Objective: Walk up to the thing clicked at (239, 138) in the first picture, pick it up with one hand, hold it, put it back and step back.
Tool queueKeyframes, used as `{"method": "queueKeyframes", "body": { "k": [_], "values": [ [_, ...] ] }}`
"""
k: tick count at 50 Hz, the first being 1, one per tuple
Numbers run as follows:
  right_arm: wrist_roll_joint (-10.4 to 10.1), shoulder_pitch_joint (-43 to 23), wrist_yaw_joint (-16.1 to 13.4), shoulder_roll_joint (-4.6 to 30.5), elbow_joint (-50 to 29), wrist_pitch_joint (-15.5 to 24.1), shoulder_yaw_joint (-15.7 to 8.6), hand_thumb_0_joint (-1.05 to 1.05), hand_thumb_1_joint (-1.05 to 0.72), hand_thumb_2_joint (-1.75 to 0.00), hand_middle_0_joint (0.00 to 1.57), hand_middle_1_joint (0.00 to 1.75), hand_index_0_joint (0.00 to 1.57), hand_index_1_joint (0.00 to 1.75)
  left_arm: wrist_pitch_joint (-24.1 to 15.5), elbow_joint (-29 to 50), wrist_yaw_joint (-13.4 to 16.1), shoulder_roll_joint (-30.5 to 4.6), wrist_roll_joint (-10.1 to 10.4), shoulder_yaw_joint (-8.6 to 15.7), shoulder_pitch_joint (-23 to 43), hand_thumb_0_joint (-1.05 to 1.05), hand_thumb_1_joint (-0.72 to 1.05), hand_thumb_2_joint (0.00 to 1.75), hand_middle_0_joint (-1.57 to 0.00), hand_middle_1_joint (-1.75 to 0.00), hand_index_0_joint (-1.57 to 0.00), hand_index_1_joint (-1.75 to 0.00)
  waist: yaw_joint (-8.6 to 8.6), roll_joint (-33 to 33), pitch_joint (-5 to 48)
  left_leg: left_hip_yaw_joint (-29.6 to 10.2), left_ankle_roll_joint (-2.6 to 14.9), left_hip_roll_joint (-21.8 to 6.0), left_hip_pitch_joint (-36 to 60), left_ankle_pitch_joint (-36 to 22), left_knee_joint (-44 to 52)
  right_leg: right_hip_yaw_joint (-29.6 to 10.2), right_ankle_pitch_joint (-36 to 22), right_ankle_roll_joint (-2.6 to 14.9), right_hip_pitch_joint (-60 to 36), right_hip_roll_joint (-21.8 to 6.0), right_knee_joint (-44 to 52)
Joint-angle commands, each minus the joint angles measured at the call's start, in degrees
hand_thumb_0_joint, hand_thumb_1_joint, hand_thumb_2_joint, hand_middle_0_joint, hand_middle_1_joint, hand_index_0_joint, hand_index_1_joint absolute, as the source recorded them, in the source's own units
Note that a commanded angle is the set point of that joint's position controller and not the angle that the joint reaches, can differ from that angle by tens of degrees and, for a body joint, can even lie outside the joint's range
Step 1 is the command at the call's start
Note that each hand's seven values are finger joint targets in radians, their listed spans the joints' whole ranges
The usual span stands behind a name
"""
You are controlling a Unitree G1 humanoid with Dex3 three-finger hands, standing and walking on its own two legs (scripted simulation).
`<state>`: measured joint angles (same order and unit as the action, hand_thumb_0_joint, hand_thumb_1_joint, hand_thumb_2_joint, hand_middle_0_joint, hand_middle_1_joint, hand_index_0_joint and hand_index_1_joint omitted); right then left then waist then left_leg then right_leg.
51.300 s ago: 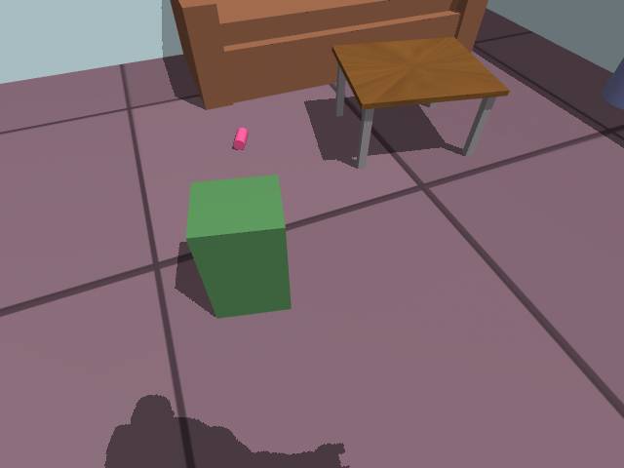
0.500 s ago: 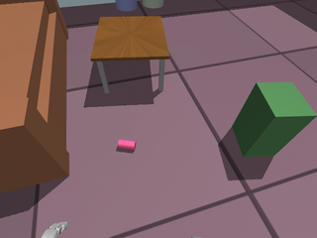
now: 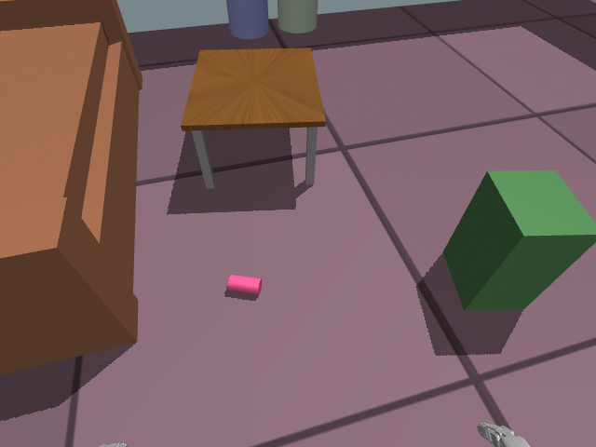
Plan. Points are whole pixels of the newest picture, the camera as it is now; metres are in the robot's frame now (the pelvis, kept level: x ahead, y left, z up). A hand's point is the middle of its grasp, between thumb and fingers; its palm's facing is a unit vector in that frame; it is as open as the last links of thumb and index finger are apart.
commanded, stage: stand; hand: left
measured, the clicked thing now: (245, 284) +0.77 +0.25 -0.75
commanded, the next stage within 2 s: walk up in 0.94 s
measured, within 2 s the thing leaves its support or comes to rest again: neither
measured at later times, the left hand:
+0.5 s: hand out of the picture +0.08 +0.23 -0.15, palm faces -0.02 -0.94 -0.35, open 7.4 cm
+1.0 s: hand out of the picture +0.07 +0.23 -0.15, palm faces -0.01 -0.94 -0.34, open 7.4 cm
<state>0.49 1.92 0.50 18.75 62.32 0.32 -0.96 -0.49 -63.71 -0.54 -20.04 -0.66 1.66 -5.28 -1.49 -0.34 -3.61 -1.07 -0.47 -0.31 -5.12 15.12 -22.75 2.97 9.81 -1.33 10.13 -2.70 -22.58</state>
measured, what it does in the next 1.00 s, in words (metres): stands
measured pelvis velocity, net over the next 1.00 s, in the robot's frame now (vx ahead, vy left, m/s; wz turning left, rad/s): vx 0.00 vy -0.03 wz -0.01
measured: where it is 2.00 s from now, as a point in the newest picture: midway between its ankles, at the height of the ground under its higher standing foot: (280, 422)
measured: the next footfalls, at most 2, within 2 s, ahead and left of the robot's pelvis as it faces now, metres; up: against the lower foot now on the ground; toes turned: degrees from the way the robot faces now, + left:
left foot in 1.28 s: +0.15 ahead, +0.19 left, +0.00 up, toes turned +4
right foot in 1.74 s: +0.33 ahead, -0.06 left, +0.00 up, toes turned -5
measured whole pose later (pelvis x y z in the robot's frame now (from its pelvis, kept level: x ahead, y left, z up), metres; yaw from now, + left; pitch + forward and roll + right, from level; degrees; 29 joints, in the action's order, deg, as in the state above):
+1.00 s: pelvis +0.00 -0.03 +0.00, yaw +0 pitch -2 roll +0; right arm 1.6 10.3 2.1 20.8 63.1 0.1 -1.2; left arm -1.7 -63.6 -2.0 -19.9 -1.5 2.2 -7.7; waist -0.1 1.1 -2.4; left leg -0.9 0.0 -3.1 -7.4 23.1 -27.4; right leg 3.4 12.1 1.9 10.4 0.2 -21.8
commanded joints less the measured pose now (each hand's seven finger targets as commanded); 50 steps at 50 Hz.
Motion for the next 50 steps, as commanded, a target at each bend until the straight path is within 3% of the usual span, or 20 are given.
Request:
{"method": "queueKeyframes", "body": {
  "k": [1, 6, 12, 16, 42, 46, 47, 48, 49, 50],
  "values": [
    [0.10, -1.65, -0.67, 13.02, -2.86, 1.50, -2.68, 0.00, -0.90, -0.90, 0.20, 0.30, 0.20, 0.30, -1.80, 2.93, 0.79, -11.46, 0.26, 1.23, 2.73, 0.00, 0.90, 0.90, -0.20, -0.30, -0.20, -0.30, 1.22, 1.71, 5.92, -4.77, 1.26, -6.57, -1.01, -13.72, 6.43, -5.71, -10.51, 2.45, -5.19, -5.53, 3.46],
    [0.05, -1.11, -0.51, 12.54, -2.56, 1.48, -2.44, 0.00, -0.90, -0.90, 0.20, 0.30, 0.20, 0.30, -2.19, 2.52, 0.91, -12.21, 0.10, 1.07, 2.53, 0.00, 0.90, 0.90, -0.20, -0.30, -0.20, -0.30, 1.39, -0.12, 6.79, -4.23, 1.16, -6.88, 0.49, -14.70, 7.05, -5.88, -12.09, 2.43, -5.97, -5.97, 4.20],
    [0.05, -0.57, -0.34, 12.40, -1.81, 1.31, -2.07, 0.00, -0.90, -0.90, 0.20, 0.30, 0.20, 0.30, -2.07, 2.10, 0.88, -12.27, 0.21, 0.89, 2.47, 0.00, 0.90, 0.90, -0.20, -0.30, -0.20, -0.30, 1.06, 0.11, 4.91, -4.11, 0.87, -6.54, -1.07, -9.54, 8.41, -6.13, -6.87, 2.28, -5.01, -5.72, 5.75],
    [0.10, 0.19, -0.41, 12.58, -1.44, 1.30, -1.99, 0.00, -0.90, -0.90, 0.20, 0.30, 0.20, 0.30, -2.07, 2.05, 0.83, -12.42, 0.28, 0.90, 2.45, 0.00, 0.90, 0.90, -0.20, -0.30, -0.20, -0.30, 1.09, 0.27, 5.62, -3.86, 0.68, -6.52, -1.53, -9.48, 8.18, -6.35, -8.11, 2.38, -6.03, -5.81, 5.69],
    [0.35, 4.81, -0.46, 12.74, -0.75, 1.11, -1.21, 0.00, -0.90, -0.90, 0.20, 0.30, 0.20, 0.30, -1.44, 2.08, 0.45, -13.33, 0.26, 0.79, 2.84, 0.00, 0.90, 0.90, -0.20, -0.30, -0.20, -0.30, 1.21, -0.60, 2.63, -3.33, 0.68, -6.50, -3.67, -3.41, 8.21, -8.11, 3.46, 2.52, -2.34, -5.02, 8.22],
    [0.40, 5.32, -0.58, 13.14, -0.83, 1.27, -1.15, 0.00, -0.90, -0.90, 0.20, 0.30, 0.20, 0.30, -1.54, 2.11, 0.38, -13.13, 0.40, 0.78, 2.94, 0.00, 0.90, 0.90, -0.20, -0.30, -0.20, -0.30, 1.62, 0.51, 4.47, -3.31, 0.85, -6.98, -2.73, -5.61, 7.82, -8.24, -1.79, 2.86, -3.93, -5.31, 6.90],
    [1.32, 7.62, 0.74, 16.62, -3.61, 1.51, -3.65, 0.00, -0.90, -0.90, 0.20, 0.30, 0.20, 0.30, -2.41, 3.78, -0.40, -16.47, -0.29, 4.22, -3.55, 0.00, 0.90, 0.90, -0.20, -0.30, -0.20, -0.30, -0.10, 2.06, 9.37, -0.57, 3.85, -3.10, -5.90, 15.40, 0.55, -8.15, 21.26, 5.24, -9.88, -3.13, 4.73],
    [1.94, 7.07, 1.17, 16.26, -4.31, 1.14, -3.99, 0.00, -0.90, -0.90, 0.20, 0.30, 0.20, 0.30, -2.55, 2.37, -0.48, -18.41, -0.95, 5.25, -8.46, 0.00, 0.90, 0.90, -0.20, -0.30, -0.20, -0.30, -2.18, -1.47, 6.28, 1.26, 3.81, -1.45, -16.93, 22.51, -5.73, -15.34, 33.88, 7.30, -13.62, -7.32, 8.43],
    [2.26, 6.79, 1.33, 15.76, -5.17, 0.60, -4.20, 0.00, -0.90, -0.90, 0.20, 0.30, 0.20, 0.30, -2.80, 2.38, -0.34, -20.40, -1.47, 6.36, -9.57, 0.00, 0.90, 0.90, -0.20, -0.30, -0.20, -0.30, -3.05, -8.07, 3.16, 3.58, 2.70, -0.61, -24.07, 19.34, -19.27, -24.57, 40.47, 10.13, -13.99, -15.01, 15.51],
    [2.63, 5.60, 1.53, 15.32, -6.33, 0.21, -4.06, 0.00, -0.90, -0.90, 0.20, 0.30, 0.20, 0.30, -3.18, 4.28, -0.21, -21.68, -1.62, 7.10, -8.18, 0.00, 0.90, 0.90, -0.20, -0.30, -0.20, -0.30, -3.29, -6.80, 0.20, -1.09, 2.51, -3.27, -28.37, 15.71, -25.42, -28.81, 40.49, 13.28, -11.19, -19.85, 16.95]
  ]
}}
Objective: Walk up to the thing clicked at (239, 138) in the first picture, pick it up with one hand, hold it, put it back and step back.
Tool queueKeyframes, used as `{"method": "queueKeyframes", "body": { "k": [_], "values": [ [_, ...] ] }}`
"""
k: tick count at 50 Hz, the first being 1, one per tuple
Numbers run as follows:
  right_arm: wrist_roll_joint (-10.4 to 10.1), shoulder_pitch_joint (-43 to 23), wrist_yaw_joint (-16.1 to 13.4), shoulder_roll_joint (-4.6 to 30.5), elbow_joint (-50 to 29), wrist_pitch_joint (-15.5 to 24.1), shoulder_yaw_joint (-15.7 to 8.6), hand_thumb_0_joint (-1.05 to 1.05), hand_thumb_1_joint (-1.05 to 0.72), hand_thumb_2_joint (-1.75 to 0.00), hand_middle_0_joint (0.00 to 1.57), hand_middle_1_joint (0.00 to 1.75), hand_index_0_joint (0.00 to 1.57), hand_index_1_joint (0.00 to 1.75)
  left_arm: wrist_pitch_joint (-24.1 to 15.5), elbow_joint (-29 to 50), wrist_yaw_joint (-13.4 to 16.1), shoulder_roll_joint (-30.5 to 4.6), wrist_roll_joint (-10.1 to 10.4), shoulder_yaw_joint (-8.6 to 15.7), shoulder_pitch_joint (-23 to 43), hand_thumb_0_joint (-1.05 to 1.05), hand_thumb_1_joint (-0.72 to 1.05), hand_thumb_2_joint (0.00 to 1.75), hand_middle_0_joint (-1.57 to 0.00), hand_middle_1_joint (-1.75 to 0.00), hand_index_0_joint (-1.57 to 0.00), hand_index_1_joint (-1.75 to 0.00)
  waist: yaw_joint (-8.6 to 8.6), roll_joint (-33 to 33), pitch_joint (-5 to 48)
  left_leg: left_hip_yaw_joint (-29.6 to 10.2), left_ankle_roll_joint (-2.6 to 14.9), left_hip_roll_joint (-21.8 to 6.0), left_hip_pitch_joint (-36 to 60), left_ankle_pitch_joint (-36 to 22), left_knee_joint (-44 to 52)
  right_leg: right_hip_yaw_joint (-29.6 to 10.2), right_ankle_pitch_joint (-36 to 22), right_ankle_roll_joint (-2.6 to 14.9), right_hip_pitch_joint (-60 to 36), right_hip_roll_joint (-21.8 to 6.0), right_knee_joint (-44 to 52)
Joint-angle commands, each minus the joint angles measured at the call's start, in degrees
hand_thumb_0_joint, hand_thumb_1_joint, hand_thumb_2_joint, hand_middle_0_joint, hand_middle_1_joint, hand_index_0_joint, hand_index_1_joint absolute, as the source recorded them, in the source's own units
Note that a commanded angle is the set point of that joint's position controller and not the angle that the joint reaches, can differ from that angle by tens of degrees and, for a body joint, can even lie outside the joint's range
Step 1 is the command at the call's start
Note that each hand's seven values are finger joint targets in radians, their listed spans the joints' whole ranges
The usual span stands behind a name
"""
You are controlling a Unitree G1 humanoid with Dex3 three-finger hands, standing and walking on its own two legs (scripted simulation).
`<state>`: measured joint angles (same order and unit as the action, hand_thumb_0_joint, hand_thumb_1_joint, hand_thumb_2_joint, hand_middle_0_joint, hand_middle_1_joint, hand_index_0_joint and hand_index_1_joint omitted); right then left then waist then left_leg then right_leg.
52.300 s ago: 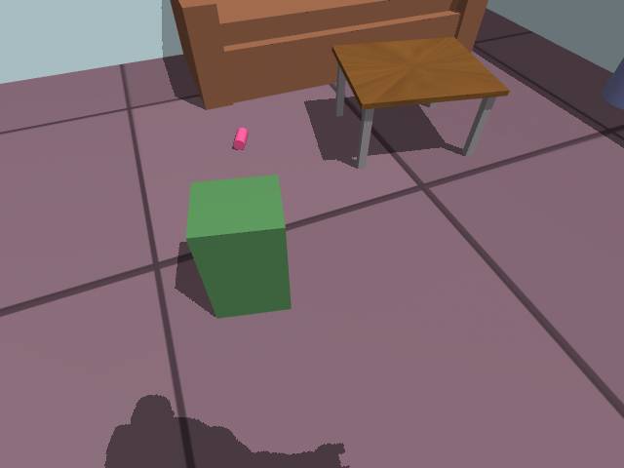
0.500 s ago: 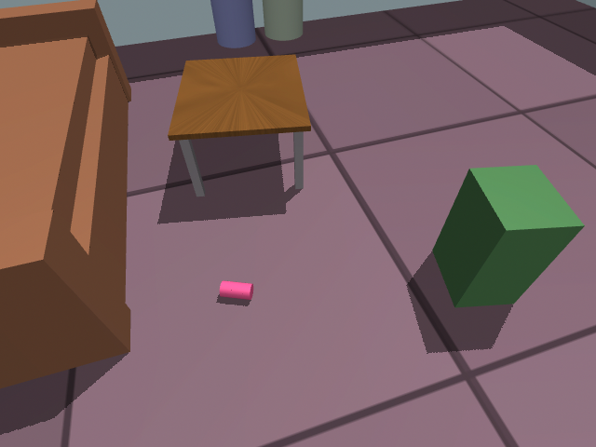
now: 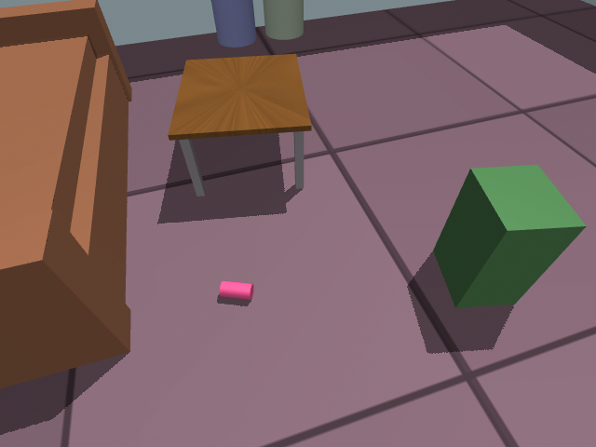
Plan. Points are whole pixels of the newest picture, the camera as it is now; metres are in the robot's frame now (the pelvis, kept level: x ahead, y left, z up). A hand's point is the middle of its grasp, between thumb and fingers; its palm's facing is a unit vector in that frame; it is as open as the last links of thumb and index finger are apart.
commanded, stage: walk up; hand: left
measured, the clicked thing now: (236, 290) +0.77 +0.28 -0.75
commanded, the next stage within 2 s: none
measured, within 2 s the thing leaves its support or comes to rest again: neither
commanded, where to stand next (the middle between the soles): +0.38 +0.07 m, yaw -4 degrees
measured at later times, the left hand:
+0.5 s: hand (68, 431) +0.17 +0.39 -0.16, palm faces -0.05 -0.94 -0.34, open 7.4 cm
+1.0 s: hand (135, 304) +0.38 +0.34 -0.15, palm faces -0.09 -0.92 -0.38, open 7.4 cm
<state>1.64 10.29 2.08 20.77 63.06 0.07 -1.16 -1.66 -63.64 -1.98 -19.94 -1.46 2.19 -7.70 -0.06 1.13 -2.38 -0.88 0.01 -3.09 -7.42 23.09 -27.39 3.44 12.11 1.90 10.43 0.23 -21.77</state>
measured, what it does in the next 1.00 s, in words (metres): walks ahead: left foot, then right foot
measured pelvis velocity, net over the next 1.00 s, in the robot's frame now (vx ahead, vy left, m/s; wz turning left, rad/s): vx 0.28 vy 0.09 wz -0.06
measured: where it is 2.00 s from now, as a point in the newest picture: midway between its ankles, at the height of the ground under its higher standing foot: (276, 435)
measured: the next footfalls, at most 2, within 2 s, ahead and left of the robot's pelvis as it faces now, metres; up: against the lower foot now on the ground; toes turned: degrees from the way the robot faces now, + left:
left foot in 0.28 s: +0.16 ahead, +0.21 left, +0.00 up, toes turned +5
right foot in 0.74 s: +0.33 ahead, -0.03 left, +0.00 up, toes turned -4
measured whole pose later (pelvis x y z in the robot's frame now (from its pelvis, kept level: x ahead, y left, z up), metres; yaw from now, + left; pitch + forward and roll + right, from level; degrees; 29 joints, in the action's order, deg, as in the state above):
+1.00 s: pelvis +0.28 +0.09 -0.01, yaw -4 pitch -2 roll +0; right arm -0.6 13.9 0.9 23.5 47.2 1.9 -2.3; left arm -3.5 -47.8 -0.5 -20.7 -0.6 1.2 -13.2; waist -0.7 1.4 -7.0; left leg -1.0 -0.2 -2.6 -25.0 23.4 -53.0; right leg 0.6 15.4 1.3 14.1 -0.6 -31.8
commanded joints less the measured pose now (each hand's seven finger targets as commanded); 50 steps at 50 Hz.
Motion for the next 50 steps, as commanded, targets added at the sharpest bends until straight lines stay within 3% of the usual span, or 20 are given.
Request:
{"method": "queueKeyframes", "body": {
  "k": [1, 5, 7, 12, 13, 14, 15, 17, 19, 23, 30, 34, 36, 37, 38, 39, 40, 43, 46, 50],
  "values": [
    [1.23, -3.24, 0.28, 13.19, -7.95, 0.71, -4.22, 0.00, -0.90, -0.90, 0.20, 0.30, 0.20, 0.30, -2.33, 5.78, 1.35, -21.15, -0.69, 6.76, -4.37, 0.00, 0.90, 0.90, -0.20, -0.30, -0.20, -0.30, -4.15, -6.76, -3.66, -3.54, 2.10, -2.63, -27.85, 4.64, -21.80, -28.73, 33.33, 11.56, -9.90, -23.53, 15.83],
    [0.90, -1.00, 1.51, 12.71, -9.40, 1.74, -5.20, 0.00, -0.90, -0.90, 0.20, 0.30, 0.20, 0.30, -2.85, 8.33, 1.02, -18.90, -0.31, 6.31, -2.89, 0.00, 0.90, 0.90, -0.20, -0.30, -0.20, -0.30, -2.16, -6.86, -1.85, -2.67, 0.88, -3.94, -23.47, 2.00, -17.80, -17.53, 17.70, 9.98, -9.31, -17.98, 13.92],
    [1.00, 0.14, 2.22, 12.39, -9.95, 1.43, -5.80, 0.00, -0.90, -0.90, 0.20, 0.30, 0.20, 0.30, -2.85, 9.76, 0.66, -18.60, -0.18, 6.07, -2.57, 0.00, 0.90, 0.90, -0.20, -0.30, -0.20, -0.30, -1.40, -7.65, -1.46, -0.69, 0.37, -2.96, -18.19, 0.27, -15.39, -14.10, 18.91, 8.94, -3.59, -15.84, 13.46],
    [0.81, 16.74, 1.96, 12.79, -6.15, 1.37, -8.12, 0.00, -0.90, -0.90, 0.20, 0.30, 0.20, 0.30, -1.68, 13.40, 0.15, -17.60, -0.45, 5.54, 4.78, 0.00, 0.90, 0.90, -0.20, -0.30, -0.20, -0.30, 7.81, -5.44, -0.80, 5.54, -0.64, 0.07, 7.72, -11.10, -5.73, -4.82, 28.02, 4.81, 20.06, -10.01, -1.47],
    [1.29, 22.48, 1.30, 15.30, -4.44, 1.54, -9.18, 0.00, -0.90, -0.90, 0.20, 0.30, 0.20, 0.30, -1.21, 13.95, 0.25, -14.66, -0.90, 4.61, 3.31, 0.00, 0.90, 0.90, -0.20, -0.30, -0.20, -0.30, 10.03, 3.24, 0.18, 1.96, 0.24, 0.32, 15.66, -4.43, -5.66, -3.84, 29.65, 3.72, 28.57, -6.41, -15.38],
    [1.78, 24.89, 0.54, 18.99, -4.91, 1.86, -9.80, 0.00, -0.90, -0.90, 0.20, 0.30, 0.20, 0.30, -0.71, 13.96, 0.32, -10.09, -0.62, 3.23, -1.15, 0.00, 0.90, 0.90, -0.20, -0.30, -0.20, -0.30, 10.38, 18.65, -0.53, -10.92, 2.15, -6.29, 12.19, 16.59, 5.95, -0.91, 27.61, 2.84, 32.45, 1.48, -34.93],
    [1.98, 18.25, 0.02, 21.20, -8.50, 2.54, -9.28, 0.00, -0.90, -0.90, 0.20, 0.30, 0.20, 0.30, -0.29, 13.86, 0.47, -9.02, 0.16, 2.70, -4.97, 0.00, 0.90, 0.90, -0.20, -0.30, -0.20, -0.30, 6.58, 21.03, -4.25, -33.43, 4.37, -16.77, 1.48, 34.86, 18.49, -7.78, 22.43, 1.24, 35.75, 5.61, -47.30],
    [0.06, 4.51, -0.16, 24.96, -13.40, 3.20, -9.38, 0.00, -0.90, -0.90, 0.20, 0.30, 0.20, 0.30, -0.34, 12.75, 0.86, -16.67, 0.85, 4.13, -6.74, 0.00, 0.90, 0.90, -0.20, -0.30, -0.20, -0.30, 1.26, 11.12, -9.24, -38.21, 10.99, -21.72, -12.91, 39.08, 24.90, -12.91, 14.63, 2.06, 27.49, -0.99, -47.01],
    [0.21, 2.46, -0.34, 20.12, -14.75, 3.93, -7.82, 0.00, -0.90, -0.90, 0.20, 0.30, 0.20, 0.30, -0.72, 9.91, 0.48, -18.62, 1.33, 4.80, -10.99, 0.00, 0.90, 0.90, -0.20, -0.30, -0.20, -0.30, -1.21, 8.25, -6.80, -24.24, 9.81, -15.59, -8.39, 24.35, 19.52, -12.35, 8.22, 0.35, 25.00, -2.74, -44.46],
    [-0.22, 6.21, -0.50, 17.55, -15.01, 5.06, -7.16, 0.00, -0.90, -0.90, 0.20, 0.30, 0.20, 0.30, -0.33, 10.16, -0.63, -17.09, 0.79, 4.60, -10.77, 0.00, 0.90, 0.90, -0.20, -0.30, -0.20, -0.30, -0.08, 6.82, -6.27, -11.76, 9.09, -11.27, -7.47, 9.35, 18.19, -9.08, 3.58, -2.12, 21.21, -2.28, -35.37],
    [-0.62, 11.80, -0.46, 17.74, -16.32, 5.13, -7.18, 0.00, -0.90, -0.90, 0.20, 0.30, 0.20, 0.30, -1.38, 16.20, -1.65, -13.96, 0.31, 3.63, -1.33, 0.00, 0.90, 0.90, -0.20, -0.30, -0.20, -0.30, 3.70, 4.80, -5.97, -5.18, 11.43, -11.96, 1.63, -5.81, 14.45, -4.70, 0.30, -1.60, 21.43, -3.66, -18.49],
    [-0.41, 11.79, -0.50, 16.72, -18.18, 4.25, -6.83, 0.00, -0.90, -0.90, 0.20, 0.30, 0.20, 0.30, -2.51, 16.39, -1.35, -12.12, 0.61, 3.65, -3.52, 0.00, 0.90, 0.90, -0.20, -0.30, -0.20, -0.30, 2.33, 5.19, -0.94, -0.86, 10.27, -10.85, 3.61, -27.16, 3.91, -0.44, 0.35, -0.02, 11.03, -1.41, -10.61],
    [-1.17, 11.90, -0.67, 14.44, -19.47, 3.75, -5.78, 0.00, -0.90, -0.90, 0.20, 0.30, 0.20, 0.30, -3.17, 14.07, -0.43, -13.97, 0.62, 4.65, -11.55, 0.00, 0.90, 0.90, -0.20, -0.30, -0.20, -0.30, -1.81, -1.86, 4.46, 2.09, 7.79, -7.58, -0.62, -31.18, -10.26, -0.09, -3.29, 1.24, -4.13, 0.30, -4.77],
    [-1.76, 13.57, -0.97, 11.01, -19.96, 3.73, -4.38, 0.00, -0.90, -0.90, 0.20, 0.30, 0.20, 0.30, -3.59, 13.54, 0.45, -16.87, 0.27, 5.58, -15.22, 0.00, 0.90, 0.90, -0.20, -0.30, -0.20, -0.30, -3.42, -9.27, 8.16, 4.34, 5.24, -3.92, -6.71, -23.63, -22.13, -8.92, -6.34, 3.26, -11.86, -5.52, -2.64],
    [-1.87, 15.28, -1.01, 8.59, -21.28, 3.76, -3.23, 0.00, -0.90, -0.90, 0.20, 0.30, 0.20, 0.30, -3.82, 14.81, 1.11, -21.11, 0.28, 6.56, -17.27, 0.00, 0.90, 0.90, -0.20, -0.30, -0.20, -0.30, -3.44, -18.29, 11.35, 5.79, 2.52, 2.97, -19.18, -0.51, -32.77, -29.63, -9.30, 8.73, -20.88, -18.61, -1.76],
    [-1.70, 13.92, -1.72, 13.20, -19.98, 2.87, -4.39, 0.00, -0.90, -0.90, 0.20, 0.30, 0.20, 0.30, -3.40, 15.17, 1.19, -21.92, 1.36, 6.44, -16.38, 0.00, 0.90, 0.90, -0.20, -0.30, -0.20, -0.30, -4.31, -13.68, 7.95, 1.59, 2.38, 3.64, -24.20, 10.30, -36.77, -38.19, -9.81, 14.54, -18.25, -23.35, 1.31],
    [-1.38, 12.83, -2.24, 14.72, -19.36, 2.65, -4.88, 0.00, -0.90, -0.90, 0.20, 0.30, 0.20, 0.30, -3.19, 15.92, 1.47, -22.04, 1.94, 6.45, -15.11, 0.00, 0.90, 0.90, -0.20, -0.30, -0.20, -0.30, -4.01, -12.17, 5.33, -0.96, 2.19, 1.64, -25.08, 11.60, -40.03, -38.03, -12.83, 16.96, -14.59, -24.35, 0.74],
    [-2.24, 12.21, -1.80, 13.18, -18.24, 2.70, -4.44, 0.00, -0.90, -0.90, 0.20, 0.30, 0.20, 0.30, -3.11, 17.83, 2.22, -17.37, 2.48, 4.77, -11.41, 0.00, 0.90, 0.90, -0.20, -0.30, -0.20, -0.30, -1.14, -6.73, 1.46, -3.66, 1.61, -0.15, -22.82, 6.55, -38.80, -20.35, -29.56, 14.04, -6.80, -17.82, -1.67],
    [-1.98, 12.08, -1.74, 11.27, -17.78, 2.24, -4.07, 0.00, -0.90, -0.90, 0.20, 0.30, 0.20, 0.30, -2.99, 18.66, 2.72, -15.93, 1.53, 3.58, -8.41, 0.00, 0.90, 0.90, -0.20, -0.30, -0.20, -0.30, 0.19, -7.76, 0.80, -0.79, 0.25, 0.92, -17.70, 1.98, -30.95, -11.54, -39.96, 12.84, 0.23, -14.04, -3.86],
    [-2.24, 9.57, -2.38, 10.17, -16.03, 2.58, -3.89, 0.00, -0.90, -0.90, 0.20, 0.30, 0.20, 0.30, -1.99, 19.34, 3.15, -15.50, 0.92, 2.90, -4.87, 0.00, 0.90, 0.90, -0.20, -0.30, -0.20, -0.30, -0.34, -9.61, 3.12, 2.55, -1.35, 1.23, -11.23, -6.57, -15.40, -6.78, -37.56, 10.43, 2.56, -12.06, -8.70]
  ]
}}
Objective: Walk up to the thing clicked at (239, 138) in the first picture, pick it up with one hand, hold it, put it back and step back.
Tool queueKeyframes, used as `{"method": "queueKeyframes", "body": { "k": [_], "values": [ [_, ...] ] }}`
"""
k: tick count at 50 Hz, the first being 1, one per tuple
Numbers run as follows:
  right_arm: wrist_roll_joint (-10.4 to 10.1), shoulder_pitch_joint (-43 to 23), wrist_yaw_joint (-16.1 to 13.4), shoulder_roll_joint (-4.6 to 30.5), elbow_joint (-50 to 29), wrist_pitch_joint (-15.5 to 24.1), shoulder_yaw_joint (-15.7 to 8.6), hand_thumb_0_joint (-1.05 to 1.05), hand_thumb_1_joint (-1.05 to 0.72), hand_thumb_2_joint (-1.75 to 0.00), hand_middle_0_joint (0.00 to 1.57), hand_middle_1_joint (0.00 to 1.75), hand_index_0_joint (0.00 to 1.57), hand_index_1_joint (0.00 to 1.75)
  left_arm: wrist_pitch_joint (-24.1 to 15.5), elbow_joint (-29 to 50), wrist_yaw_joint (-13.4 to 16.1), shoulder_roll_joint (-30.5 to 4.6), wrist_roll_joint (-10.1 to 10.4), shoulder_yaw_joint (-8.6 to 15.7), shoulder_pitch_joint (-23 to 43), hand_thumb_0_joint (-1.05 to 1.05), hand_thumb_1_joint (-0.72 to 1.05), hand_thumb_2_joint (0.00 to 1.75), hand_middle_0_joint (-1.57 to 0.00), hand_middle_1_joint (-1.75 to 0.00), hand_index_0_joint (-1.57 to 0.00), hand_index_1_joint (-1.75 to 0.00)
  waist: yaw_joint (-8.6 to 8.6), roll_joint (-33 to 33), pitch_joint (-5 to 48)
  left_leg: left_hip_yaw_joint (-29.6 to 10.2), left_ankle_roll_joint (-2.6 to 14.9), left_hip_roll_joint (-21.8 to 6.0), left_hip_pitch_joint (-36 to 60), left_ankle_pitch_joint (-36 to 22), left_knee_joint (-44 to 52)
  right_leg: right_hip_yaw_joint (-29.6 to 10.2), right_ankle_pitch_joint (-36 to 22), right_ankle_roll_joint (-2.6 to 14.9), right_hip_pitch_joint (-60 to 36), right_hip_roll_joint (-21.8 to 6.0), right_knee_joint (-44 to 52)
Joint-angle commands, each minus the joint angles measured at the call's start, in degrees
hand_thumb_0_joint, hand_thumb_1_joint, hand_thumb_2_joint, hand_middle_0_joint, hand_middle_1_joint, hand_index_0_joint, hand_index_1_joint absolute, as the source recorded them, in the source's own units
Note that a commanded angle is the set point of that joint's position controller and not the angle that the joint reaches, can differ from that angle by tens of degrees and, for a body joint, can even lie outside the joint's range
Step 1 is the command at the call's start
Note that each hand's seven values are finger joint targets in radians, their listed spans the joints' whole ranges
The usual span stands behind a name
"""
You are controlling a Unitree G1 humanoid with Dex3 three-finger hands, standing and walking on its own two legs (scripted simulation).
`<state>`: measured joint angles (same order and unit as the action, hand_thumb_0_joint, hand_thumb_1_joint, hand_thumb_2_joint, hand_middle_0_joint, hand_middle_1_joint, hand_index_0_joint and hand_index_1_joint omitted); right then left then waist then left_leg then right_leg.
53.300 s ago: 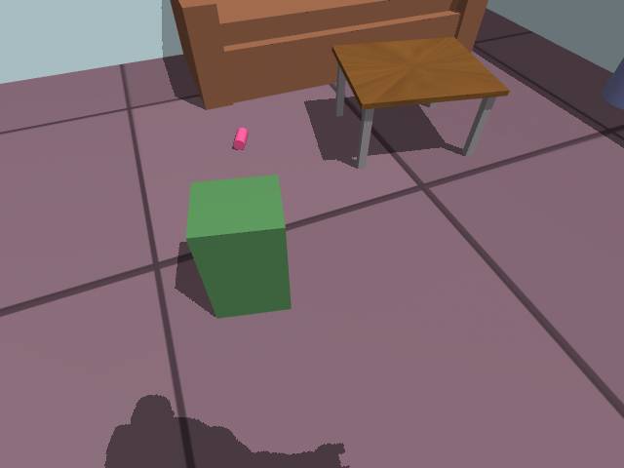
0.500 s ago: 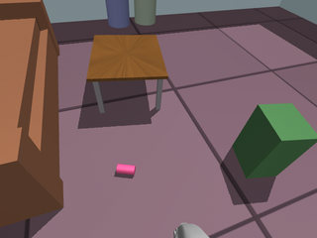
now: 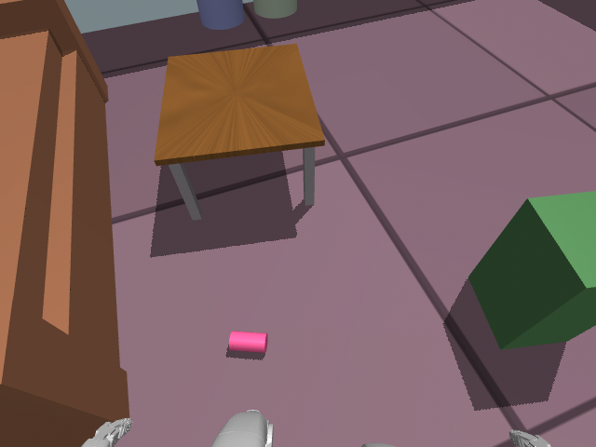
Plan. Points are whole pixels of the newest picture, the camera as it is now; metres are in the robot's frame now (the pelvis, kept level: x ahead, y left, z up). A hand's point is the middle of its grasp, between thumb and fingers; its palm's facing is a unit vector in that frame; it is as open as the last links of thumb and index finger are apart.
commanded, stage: walk up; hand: left
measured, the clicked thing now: (248, 341) +0.48 +0.22 -0.74
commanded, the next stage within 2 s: none
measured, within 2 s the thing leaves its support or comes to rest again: neither
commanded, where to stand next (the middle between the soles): +0.10 -0.02 m, yaw -1 degrees
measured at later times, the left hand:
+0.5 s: hand out of the picture +0.05 +0.27 -0.17, palm faces -0.03 -0.92 -0.39, open 7.4 cm
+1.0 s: hand out of the picture +0.08 +0.26 -0.15, palm faces +0.02 -0.95 -0.32, open 7.4 cm
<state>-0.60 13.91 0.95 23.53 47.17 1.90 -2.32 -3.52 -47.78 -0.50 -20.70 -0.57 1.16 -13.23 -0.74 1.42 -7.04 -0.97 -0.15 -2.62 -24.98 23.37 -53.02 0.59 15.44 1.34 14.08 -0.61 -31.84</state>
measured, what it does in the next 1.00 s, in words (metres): steps on the spot: left foot, then right foot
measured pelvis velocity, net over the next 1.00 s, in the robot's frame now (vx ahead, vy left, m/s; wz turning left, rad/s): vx -0.02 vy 0.01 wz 0.03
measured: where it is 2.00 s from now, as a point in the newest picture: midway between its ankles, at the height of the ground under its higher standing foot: outside the picture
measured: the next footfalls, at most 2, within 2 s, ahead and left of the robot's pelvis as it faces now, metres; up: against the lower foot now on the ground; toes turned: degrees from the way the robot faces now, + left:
left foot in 0.08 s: +0.08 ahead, +0.14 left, +0.00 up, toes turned +0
right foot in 0.42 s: +0.00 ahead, -0.13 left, +0.00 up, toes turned +0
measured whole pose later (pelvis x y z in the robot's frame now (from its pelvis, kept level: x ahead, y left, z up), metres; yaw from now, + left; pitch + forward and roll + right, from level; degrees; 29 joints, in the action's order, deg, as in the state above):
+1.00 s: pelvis -0.02 +0.01 +0.01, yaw +2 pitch -2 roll -1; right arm 0.5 7.7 1.2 20.2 62.9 1.1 0.4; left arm -0.2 -61.3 -1.2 -20.9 -0.6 1.5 -5.2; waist 0.4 -0.6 -2.9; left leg -3.0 -1.4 -1.2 -15.1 9.1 -26.4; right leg 1.5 16.0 -1.1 6.5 -1.0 -24.7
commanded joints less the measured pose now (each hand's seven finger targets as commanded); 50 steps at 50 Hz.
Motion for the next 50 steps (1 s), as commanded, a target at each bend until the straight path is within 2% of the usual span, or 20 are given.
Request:
{"method": "queueKeyframes", "body": {
  "k": [1, 4, 5, 6, 7, 8, 11, 17, 20, 21, 22, 23, 24, 27, 29, 30, 33, 38, 43, 50],
  "values": [
    [0.13, 5.52, -1.48, 7.35, 0.27, 0.88, -2.87, 0.00, -0.90, -0.90, 0.20, 0.30, 0.20, 0.30, 0.40, 3.72, 1.57, -15.14, 0.31, 3.73, 1.52, 0.00, 0.90, 0.90, -0.20, -0.30, -0.20, -0.30, 0.90, -9.30, 8.47, 3.84, -0.96, 1.93, 8.91, -11.22, 13.68, -3.60, -38.53, 9.93, -0.21, -10.59, -1.63],
    [1.30, 7.57, -2.35, 10.19, 1.50, 1.29, -4.23, 0.00, -0.90, -0.90, 0.20, 0.30, 0.20, 0.30, 2.63, 4.50, 1.40, -13.47, 1.58, 3.12, 4.96, 0.00, 0.90, 0.90, -0.20, -0.30, -0.20, -0.30, 3.97, -4.90, 9.17, 2.09, 0.78, 1.87, 17.07, -28.52, 23.78, -3.24, -17.20, 5.06, 7.65, -7.22, -10.61],
    [1.97, 6.03, -2.57, 15.17, 0.76, 1.28, -5.27, 0.00, -0.90, -0.90, 0.20, 0.30, 0.20, 0.30, 3.31, 4.69, 1.38, -11.43, 2.14, 2.69, 3.24, 0.00, 0.90, 0.90, -0.20, -0.30, -0.20, -0.30, 2.88, 5.20, 9.47, -10.39, 4.03, -8.32, 18.42, -39.02, 25.72, -1.49, -4.88, 1.86, 12.91, -1.32, -17.37],
    [1.50, 3.37, -2.58, 17.25, -1.06, 1.22, -5.17, 0.00, -0.90, -0.90, 0.20, 0.30, 0.20, 0.30, 4.44, 3.85, 1.82, -10.97, 2.40, 2.63, 0.35, 0.00, 0.90, 0.90, -0.20, -0.30, -0.20, -0.30, 1.54, 8.55, 10.64, -24.51, 11.26, -18.89, 14.34, -39.14, 31.30, -2.54, 17.98, 0.20, 11.44, 3.70, -25.51],
    [0.94, 0.23, -2.78, 18.99, -1.42, 1.05, -5.46, 0.00, -0.90, -0.90, 0.20, 0.30, 0.20, 0.30, 5.57, 2.13, 2.50, -13.36, 1.97, 3.26, -0.59, 0.00, 0.90, 0.90, -0.20, -0.30, -0.20, -0.30, 1.55, 9.41, 10.68, -29.68, 17.40, -23.06, 10.79, -33.12, 31.55, -7.04, 21.93, 0.20, 8.41, 1.56, -32.21],
    [0.97, -2.10, -3.03, 17.16, -1.48, 0.92, -5.22, 0.00, -0.90, -0.90, 0.20, 0.30, 0.20, 0.30, 5.67, 0.86, 2.44, -14.06, 1.76, 3.32, -0.58, 0.00, 0.90, 0.90, -0.20, -0.30, -0.20, -0.30, 0.49, 6.90, 9.20, -27.35, 17.78, -21.18, 9.68, -32.74, 30.50, -7.86, 20.80, 0.18, 8.96, 0.70, -34.56],
    [1.34, -4.16, -3.54, 14.83, -1.96, 0.73, -4.21, 0.00, -0.90, -0.90, 0.20, 0.30, 0.20, 0.30, 5.53, -0.55, 1.62, -13.36, 1.71, 4.22, -0.58, 0.00, 0.90, 0.90, -0.20, -0.30, -0.20, -0.30, -0.21, 8.48, 9.74, -12.59, 12.73, -13.34, 9.46, -36.78, 25.82, -8.17, 17.04, 0.73, 9.82, 1.38, -34.37],
    [2.15, -3.41, -2.69, 13.78, -1.62, -0.31, -3.83, 0.00, -0.90, -0.90, 0.20, 0.30, 0.20, 0.30, 4.70, -1.70, 1.09, -12.10, 0.95, 3.97, 0.32, 0.00, 0.90, 0.90, -0.20, -0.30, -0.20, -0.30, 1.58, 10.67, 14.28, -10.64, 11.63, -10.89, 16.99, -27.47, 23.16, -1.02, 15.84, -1.49, 6.85, 0.57, -16.24],
    [1.42, -8.07, -2.19, 13.16, -1.80, -1.52, -3.12, 0.00, -0.90, -0.90, 0.20, 0.30, 0.20, 0.30, 3.51, -5.69, 1.52, -10.90, 0.17, 4.05, -5.53, 0.00, 0.90, 0.90, -0.20, -0.30, -0.20, -0.30, -2.54, 8.70, 14.04, -8.69, 10.07, -10.12, 9.00, -27.09, 16.47, 0.47, 2.87, -0.56, -5.64, 0.50, 4.51],
    [0.81, -8.66, -1.98, 10.61, -1.92, -1.74, -2.25, 0.00, -0.90, -0.90, 0.20, 0.30, 0.20, 0.30, 2.68, -5.25, 1.82, -12.87, -0.53, 4.40, -3.94, 0.00, 0.90, 0.90, -0.20, -0.30, -0.20, -0.30, -2.44, 4.44, 12.30, -6.42, 6.72, -7.28, 4.91, -25.28, 12.18, -5.26, -0.82, 0.58, -7.40, -2.00, 8.21],
    [0.10, -7.83, -1.85, 7.98, -2.52, -1.75, -1.52, 0.00, -0.90, -0.90, 0.20, 0.30, 0.20, 0.30, 2.18, -3.86, 1.86, -16.98, -1.50, 5.26, -0.97, 0.00, 0.90, 0.90, -0.20, -0.30, -0.20, -0.30, -0.88, -7.10, 9.41, -2.47, 2.61, -1.17, -2.61, -15.15, 6.75, -20.27, -3.23, 4.04, -5.29, -11.11, 9.77],
    [0.14, -8.98, -2.34, 8.08, -2.09, -1.79, -1.70, 0.00, -0.90, -0.90, 0.20, 0.30, 0.20, 0.30, 2.16, -2.51, 1.65, -19.80, -1.14, 5.50, 3.73, 0.00, 0.90, 0.90, -0.20, -0.30, -0.20, -0.30, -0.27, -9.95, 6.37, -2.18, 1.16, 2.84, -2.48, 6.73, 5.67, -26.27, -4.27, 10.30, 2.00, -19.20, 11.53],
    [0.43, -8.49, -2.67, 11.00, -0.51, -1.83, -2.89, 0.00, -0.90, -0.90, 0.20, 0.30, 0.20, 0.30, 2.16, -1.47, 1.50, -22.55, -1.34, 5.56, 7.69, 0.00, 0.90, 0.90, -0.20, -0.30, -0.20, -0.30, 0.37, -12.92, 5.24, -4.36, 0.93, 1.68, 4.37, 9.71, 1.52, -27.92, -7.13, 13.44, 9.71, -21.67, 10.46],
    [-0.08, -6.92, -1.65, 9.60, 2.54, -0.63, -2.56, 0.00, -0.90, -0.90, 0.20, 0.30, 0.20, 0.30, 1.87, -1.64, 1.46, -15.15, -0.78, 3.91, 9.53, 0.00, 0.90, 0.90, -0.20, -0.30, -0.20, -0.30, 2.97, -9.28, 3.99, -0.04, 1.77, 2.19, 7.15, -6.59, 13.45, -8.73, -19.96, 5.36, 3.42, -10.25, 3.15],
    [-0.01, -5.81, -1.52, 8.97, 3.67, -0.16, -2.10, 0.00, -0.90, -0.90, 0.20, 0.30, 0.20, 0.30, 1.91, -2.75, 1.32, -14.87, -0.06, 3.93, 8.70, 0.00, 0.90, 0.90, -0.20, -0.30, -0.20, -0.30, 1.92, -9.80, 7.58, -0.61, 2.19, 1.00, 14.74, -25.29, 17.87, -6.22, -19.70, 2.41, 3.22, -7.63, 0.44],
    [0.42, -5.66, -1.62, 9.36, 4.04, -0.01, -1.97, 0.00, -0.90, -0.90, 0.20, 0.30, 0.20, 0.30, 2.03, -2.57, 1.17, -14.27, 0.10, 3.65, 7.75, 0.00, 0.90, 0.90, -0.20, -0.30, -0.20, -0.30, 1.38, -9.30, 8.93, -1.87, 3.16, 0.10, 17.31, -27.92, 19.79, -5.92, -18.22, 1.98, 3.24, -6.87, -0.89],
    [0.69, -9.27, -1.44, 11.74, 4.80, 0.65, -1.97, 0.00, -0.90, -0.90, 0.20, 0.30, 0.20, 0.30, 2.47, -4.68, 1.11, -12.03, 0.52, 2.90, 4.07, 0.00, 0.90, 0.90, -0.20, -0.30, -0.20, -0.30, -1.41, -2.82, 10.26, -11.59, 5.81, -6.31, 14.46, -20.73, 22.46, -4.94, 0.57, 0.82, 1.06, -4.59, 2.06],
    [1.21, -9.59, -0.82, 10.62, 8.11, -0.03, -0.88, 0.00, -0.90, -0.90, 0.20, 0.30, 0.20, 0.30, 2.40, -5.81, 0.57, -13.71, 0.11, 2.90, 10.37, 0.00, 0.90, 0.90, -0.20, -0.30, -0.20, -0.30, 1.05, -0.44, 4.40, -7.31, 1.56, -1.21, 11.19, -3.47, 28.83, -8.29, 13.15, 2.44, 3.35, -6.91, 10.97],
    [1.30, -11.04, -0.51, 9.72, 9.91, 0.43, -0.31, 0.00, -0.90, -0.90, 0.20, 0.30, 0.20, 0.30, 2.25, -9.14, 0.26, -12.27, 0.15, 2.73, 9.05, 0.00, 0.90, 0.90, -0.20, -0.30, -0.20, -0.30, -0.27, 0.60, 4.76, -10.81, 1.96, -3.64, 7.51, -2.25, 34.40, -5.05, 8.43, 1.65, -3.68, -4.83, 12.06],
    [1.03, -10.16, -1.01, 9.12, 11.98, 1.06, 0.11, 0.00, -0.90, -0.90, 0.20, 0.30, 0.20, 0.30, 1.97, -10.77, 0.27, -11.97, 0.41, 2.71, 10.96, 0.00, 0.90, 0.90, -0.20, -0.30, -0.20, -0.30, 0.19, 1.11, 9.90, -8.04, 1.35, -3.54, 13.09, -21.16, 31.95, -3.75, -3.62, 0.79, -8.32, -5.59, 13.16]
  ]
}}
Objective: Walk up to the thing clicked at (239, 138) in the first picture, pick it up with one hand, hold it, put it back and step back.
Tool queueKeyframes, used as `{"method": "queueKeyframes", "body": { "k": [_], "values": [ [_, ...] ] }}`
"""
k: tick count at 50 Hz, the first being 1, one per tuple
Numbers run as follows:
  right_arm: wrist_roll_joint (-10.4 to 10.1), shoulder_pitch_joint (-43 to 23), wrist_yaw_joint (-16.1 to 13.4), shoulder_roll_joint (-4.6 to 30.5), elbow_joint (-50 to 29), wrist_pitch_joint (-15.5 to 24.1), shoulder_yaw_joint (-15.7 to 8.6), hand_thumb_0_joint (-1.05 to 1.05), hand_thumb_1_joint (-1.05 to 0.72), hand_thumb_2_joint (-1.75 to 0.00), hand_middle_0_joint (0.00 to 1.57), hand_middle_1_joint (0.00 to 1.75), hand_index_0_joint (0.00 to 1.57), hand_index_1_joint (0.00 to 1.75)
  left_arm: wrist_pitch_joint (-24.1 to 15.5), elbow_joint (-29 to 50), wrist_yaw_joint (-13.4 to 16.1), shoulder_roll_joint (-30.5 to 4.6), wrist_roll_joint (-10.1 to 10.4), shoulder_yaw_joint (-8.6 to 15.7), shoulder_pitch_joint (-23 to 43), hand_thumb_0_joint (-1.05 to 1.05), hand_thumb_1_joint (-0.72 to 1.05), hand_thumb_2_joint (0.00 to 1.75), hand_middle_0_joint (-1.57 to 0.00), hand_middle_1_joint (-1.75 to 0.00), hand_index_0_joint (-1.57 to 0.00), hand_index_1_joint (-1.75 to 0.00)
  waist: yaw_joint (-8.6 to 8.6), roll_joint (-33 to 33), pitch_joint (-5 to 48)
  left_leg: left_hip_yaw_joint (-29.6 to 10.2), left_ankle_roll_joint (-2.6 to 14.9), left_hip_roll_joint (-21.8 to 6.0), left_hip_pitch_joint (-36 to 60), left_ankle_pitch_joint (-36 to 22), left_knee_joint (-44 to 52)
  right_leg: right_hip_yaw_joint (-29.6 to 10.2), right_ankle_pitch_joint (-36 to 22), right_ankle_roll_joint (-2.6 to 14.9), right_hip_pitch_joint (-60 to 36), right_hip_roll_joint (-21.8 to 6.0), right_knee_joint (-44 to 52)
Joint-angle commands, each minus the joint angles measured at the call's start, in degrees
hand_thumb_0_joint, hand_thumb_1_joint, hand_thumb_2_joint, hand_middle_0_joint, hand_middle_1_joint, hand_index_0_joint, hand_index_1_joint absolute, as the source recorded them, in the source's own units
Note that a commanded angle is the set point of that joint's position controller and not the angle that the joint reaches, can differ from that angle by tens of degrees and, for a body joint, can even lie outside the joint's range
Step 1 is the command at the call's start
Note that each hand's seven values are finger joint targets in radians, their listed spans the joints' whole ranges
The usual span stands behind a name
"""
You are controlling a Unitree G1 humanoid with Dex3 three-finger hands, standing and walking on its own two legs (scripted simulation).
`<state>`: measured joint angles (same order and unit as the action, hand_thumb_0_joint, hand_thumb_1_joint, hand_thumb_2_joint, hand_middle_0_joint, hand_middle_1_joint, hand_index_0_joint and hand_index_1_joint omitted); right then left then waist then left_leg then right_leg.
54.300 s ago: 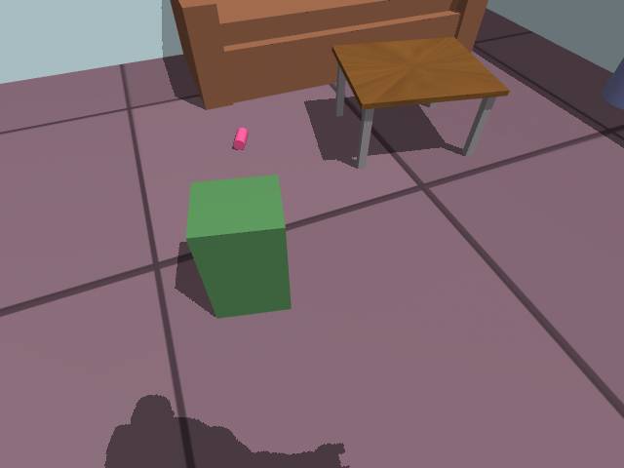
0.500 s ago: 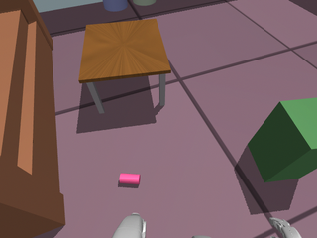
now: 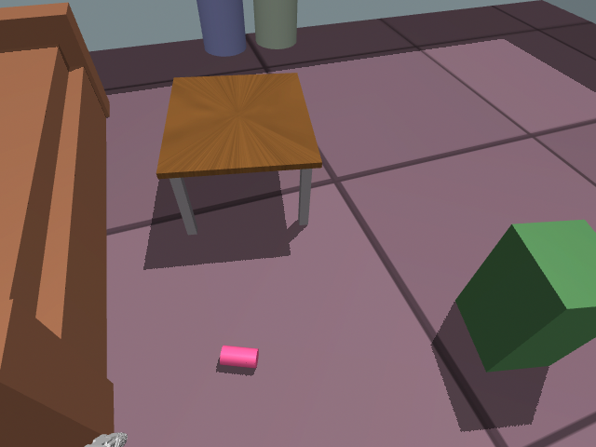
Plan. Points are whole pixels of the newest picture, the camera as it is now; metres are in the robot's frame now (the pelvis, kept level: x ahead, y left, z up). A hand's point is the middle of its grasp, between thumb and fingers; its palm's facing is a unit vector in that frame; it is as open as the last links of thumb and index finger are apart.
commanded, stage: walk up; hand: left
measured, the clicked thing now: (239, 356) +0.50 +0.20 -0.74
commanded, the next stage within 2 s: none
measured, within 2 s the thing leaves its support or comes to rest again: neither
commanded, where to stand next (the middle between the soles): +0.11 -0.03 m, yaw -2 degrees
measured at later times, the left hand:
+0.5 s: hand out of the picture +0.08 +0.25 -0.15, palm faces +0.05 -0.94 -0.33, open 7.4 cm
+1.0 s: hand out of the picture +0.08 +0.28 -0.17, palm faces +0.05 -0.94 -0.35, open 7.4 cm
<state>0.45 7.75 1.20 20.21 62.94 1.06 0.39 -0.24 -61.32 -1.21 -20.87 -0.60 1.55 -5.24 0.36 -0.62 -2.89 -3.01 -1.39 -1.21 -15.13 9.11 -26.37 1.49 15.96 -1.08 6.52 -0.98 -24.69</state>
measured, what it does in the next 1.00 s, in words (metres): shifts its weight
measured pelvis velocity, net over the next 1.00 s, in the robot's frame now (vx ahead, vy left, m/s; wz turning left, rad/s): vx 0.07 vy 0.01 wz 0.04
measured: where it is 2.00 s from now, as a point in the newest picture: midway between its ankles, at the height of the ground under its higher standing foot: outside the picture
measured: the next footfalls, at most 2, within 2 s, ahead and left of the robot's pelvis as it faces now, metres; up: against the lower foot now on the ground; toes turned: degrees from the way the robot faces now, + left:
right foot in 1.26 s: +0.27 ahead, -0.14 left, +0.00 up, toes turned +3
left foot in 1.72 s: +0.04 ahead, +0.12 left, +0.00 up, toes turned +7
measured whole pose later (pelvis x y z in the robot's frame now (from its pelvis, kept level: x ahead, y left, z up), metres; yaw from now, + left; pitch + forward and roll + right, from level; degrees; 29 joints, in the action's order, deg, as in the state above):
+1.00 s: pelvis +0.07 +0.01 -0.01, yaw +2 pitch -2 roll +1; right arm 1.9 13.9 1.9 21.3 59.4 2.2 -3.2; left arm 0.6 -59.3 -2.1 -23.0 -2.4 4.7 -15.0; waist -1.2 -3.5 -2.7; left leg -1.1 -0.3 1.3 -12.5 18.5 -33.0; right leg 1.8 25.7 0.0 4.9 -4.0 -35.9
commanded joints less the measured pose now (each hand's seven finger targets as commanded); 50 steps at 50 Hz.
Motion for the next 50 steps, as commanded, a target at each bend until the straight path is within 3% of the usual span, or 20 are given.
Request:
{"method": "queueKeyframes", "body": {
  "k": [1, 9, 15, 22, 35, 36, 37, 38, 39, 41, 43, 44, 45, 46, 47, 48, 49, 50],
  "values": [
    [-0.08, -4.73, -1.35, 12.52, -3.80, 1.82, -2.58, 0.00, -0.90, -0.90, 0.20, 0.30, 0.20, 0.30, -1.20, 2.59, 1.01, -11.80, 0.51, 2.27, 2.95, 0.00, 0.90, 0.90, -0.20, -0.30, -0.20, -0.30, -0.94, 3.39, 5.33, -5.75, 2.46, -4.83, 3.52, -6.54, 5.24, -4.54, -4.38, 3.05, 0.10, -5.20, 6.37],
    [-0.18, -5.31, -1.59, 12.45, -3.20, 1.36, -2.73, 0.00, -0.90, -0.90, 0.20, 0.30, 0.20, 0.30, -1.01, 0.88, 1.11, -11.66, 0.36, 2.17, 3.06, 0.00, 0.90, 0.90, -0.20, -0.30, -0.20, -0.30, -0.63, 1.87, 5.70, -5.11, 2.86, -5.18, 5.49, -9.95, 5.07, -3.57, -6.65, 2.53, -0.59, -5.83, 7.71],
    [-0.13, -5.94, -1.56, 12.38, -2.65, 0.95, -2.86, 0.00, -0.90, -0.90, 0.20, 0.30, 0.20, 0.30, -0.99, -0.09, 1.16, -11.54, 0.17, 2.19, 3.46, 0.00, 0.90, 0.90, -0.20, -0.30, -0.20, -0.30, -0.29, 1.71, 4.05, -6.03, 2.66, -5.00, 4.44, -7.26, 6.59, -3.07, -3.93, 2.30, -0.44, -5.72, 9.17],
    [-0.06, -6.55, -1.54, 11.77, -2.85, 0.81, -2.79, 0.00, -0.90, -0.90, 0.20, 0.30, 0.20, 0.30, -1.05, -0.24, 1.35, -11.84, 0.16, 2.61, 2.81, 0.00, 0.90, 0.90, -0.20, -0.30, -0.20, -0.30, -0.58, 1.08, 5.36, -4.74, 2.41, -4.52, 6.61, -12.86, 4.83, -2.31, -7.80, 1.98, -1.05, -6.17, 8.87],
    [0.08, -5.69, -1.74, 11.66, -2.22, 0.66, -2.86, 0.00, -0.90, -0.90, 0.20, 0.30, 0.20, 0.30, -0.65, 0.33, 1.37, -11.58, -0.10, 3.03, 2.93, 0.00, 0.90, 0.90, -0.20, -0.30, -0.20, -0.30, -0.55, 2.45, 5.65, -6.00, 2.25, -4.42, 4.49, -9.85, 6.68, -1.57, -5.33, 2.18, -3.70, -5.91, 8.47],
    [0.60, -1.00, -1.03, 14.84, -3.41, 0.85, -4.75, 0.00, -0.90, -0.90, 0.20, 0.30, 0.20, 0.30, -1.00, 2.27, 0.46, -13.45, -0.94, 4.11, -0.98, 0.00, 0.90, 0.90, -0.20, -0.30, -0.20, -0.30, -0.70, 2.11, 8.77, -4.50, 4.72, -1.41, 5.92, 13.31, 4.87, -0.59, 13.23, 4.51, -4.02, -3.92, 5.96],
    [1.10, -0.39, -0.75, 15.20, -3.69, 0.81, -5.26, 0.00, -0.90, -0.90, 0.20, 0.30, 0.20, 0.30, -0.86, 2.13, 0.16, -13.57, -1.41, 4.36, -1.38, 0.00, 0.90, 0.90, -0.20, -0.30, -0.20, -0.30, -0.56, 1.99, 4.85, -6.16, 5.49, -1.84, 2.41, 24.29, 5.28, -2.68, 21.72, 5.53, -0.02, -4.71, 4.90],
    [1.31, 0.12, -0.60, 15.54, -3.89, 0.63, -5.38, 0.00, -0.90, -0.90, 0.20, 0.30, 0.20, 0.30, -0.86, 2.60, -0.02, -13.42, -1.70, 4.55, -1.35, 0.00, 0.90, 0.90, -0.20, -0.30, -0.20, -0.30, -0.71, 2.34, 1.42, -7.23, 5.45, -1.80, -1.81, 29.02, 6.18, -3.92, 25.58, 5.91, 1.21, -4.92, 5.26],
    [1.46, -0.65, -0.41, 15.11, -4.89, 0.66, -5.38, 0.00, -0.90, -0.90, 0.20, 0.30, 0.20, 0.30, -0.78, 3.35, -0.23, -13.54, -1.79, 4.80, -1.99, 0.00, 0.90, 0.90, -0.20, -0.30, -0.20, -0.30, -1.20, 1.07, -1.13, -7.06, 5.52, -1.70, -4.63, 29.02, 5.81, -5.05, 26.59, 6.45, 2.38, -5.45, 5.73],
    [1.70, -3.22, -0.18, 13.44, -6.97, 0.94, -5.26, 0.00, -0.90, -0.90, 0.20, 0.30, 0.20, 0.30, -1.08, 4.20, -0.17, -13.57, -1.78, 5.10, -4.30, 0.00, 0.90, 0.90, -0.20, -0.30, -0.20, -0.30, -3.07, 0.09, -6.41, -5.33, 4.89, -0.32, -10.80, 19.28, 1.96, -7.47, 21.12, 7.76, -0.13, -7.48, 7.65],
    [1.61, -3.95, -0.07, 11.14, -8.73, 1.60, -5.06, 0.00, -0.90, -0.90, 0.20, 0.30, 0.20, 0.30, -1.62, 4.31, 0.30, -15.88, -1.52, 5.84, -7.30, 0.00, 0.90, 0.90, -0.20, -0.30, -0.20, -0.30, -3.98, -6.18, -5.83, 2.26, 3.30, 2.00, -13.77, 4.74, -8.12, -11.69, 3.99, 10.08, -7.10, -12.67, 10.07],
    [1.58, -3.18, -0.07, 10.99, -9.41, 1.85, -5.03, 0.00, -0.90, -0.90, 0.20, 0.30, 0.20, 0.30, -1.81, 5.34, 0.39, -16.35, -1.42, 6.00, -6.63, 0.00, 0.90, 0.90, -0.20, -0.30, -0.20, -0.30, -3.40, -6.88, -5.42, 3.03, 2.93, 0.89, -14.68, 8.00, -9.02, -11.66, -6.52, 10.98, -8.99, -14.29, 8.73],
    [1.30, -1.78, 0.11, 11.05, -9.83, 2.05, -5.03, 0.00, -0.90, -0.90, 0.20, 0.30, 0.20, 0.30, -1.88, 6.32, 0.23, -16.31, -1.48, 6.04, -5.61, 0.00, 0.90, 0.90, -0.20, -0.30, -0.20, -0.30, -2.41, -6.71, -3.37, 3.38, 3.28, 0.67, -11.72, 11.22, -7.35, -10.41, -7.98, 11.15, -8.15, -14.52, 7.84],
    [1.03, 1.11, 0.24, 11.13, -9.51, 2.45, -5.34, 0.00, -0.90, -0.90, 0.20, 0.30, 0.20, 0.30, -1.68, 7.73, -0.10, -16.53, -1.67, 5.92, -3.46, 0.00, 0.90, 0.90, -0.20, -0.30, -0.20, -0.30, -0.34, -7.48, -1.77, 3.94, 3.88, 0.92, -5.20, 12.92, -2.56, -7.95, -4.74, 10.74, -3.45, -13.85, 5.85],
    [1.24, 5.82, 0.02, 11.88, -7.97, 2.74, -6.15, 0.00, -0.90, -0.90, 0.20, 0.30, 0.20, 0.30, -1.26, 9.20, -0.33, -15.76, -1.73, 5.42, -0.41, 0.00, 0.90, 0.90, -0.20, -0.30, -0.20, -0.30, 2.24, -7.05, -2.22, 3.51, 3.98, 1.78, 4.03, 12.30, -0.12, -5.13, -1.60, 9.15, 4.94, -11.75, 0.86],
    [1.50, 12.51, -0.39, 14.57, -6.26, 3.09, -7.34, 0.00, -0.90, -0.90, 0.20, 0.30, 0.20, 0.30, -1.05, 10.77, -0.40, -12.74, -1.47, 4.69, 1.81, 0.00, 0.90, 0.90, -0.20, -0.30, -0.20, -0.30, 5.33, 0.69, -2.37, -3.34, 5.39, 0.26, 13.20, 10.29, 4.29, 1.10, -6.17, 6.00, 12.08, -5.43, -13.57],
    [2.13, 17.82, -0.81, 20.38, -5.56, 3.55, -8.95, 0.00, -0.90, -0.90, 0.20, 0.30, 0.20, 0.30, -0.91, 11.91, -0.44, -9.21, -0.91, 4.16, 0.70, 0.00, 0.90, 0.90, -0.20, -0.30, -0.20, -0.30, 6.41, 16.55, -1.02, -25.98, 10.42, -13.14, 22.28, -0.01, 9.63, 4.76, 8.92, 2.04, 25.81, 2.79, -31.33],
    [1.32, 18.73, -1.02, 22.25, -6.57, 3.82, -9.25, 0.00, -0.90, -0.90, 0.20, 0.30, 0.20, 0.30, -0.79, 11.66, 0.37, -11.12, -0.67, 4.56, -0.87, 0.00, 0.90, 0.90, -0.20, -0.30, -0.20, -0.30, 5.83, 14.03, -0.07, -35.54, 16.15, -18.43, 25.73, -12.12, 9.22, -3.23, 20.38, 2.92, 30.65, 3.55, -34.06]
  ]
}}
